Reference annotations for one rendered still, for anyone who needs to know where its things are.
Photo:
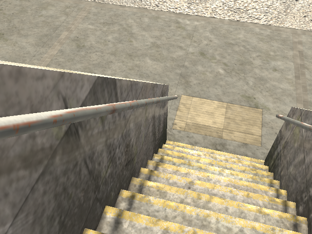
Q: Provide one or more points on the stairs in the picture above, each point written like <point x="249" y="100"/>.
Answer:
<point x="187" y="189"/>

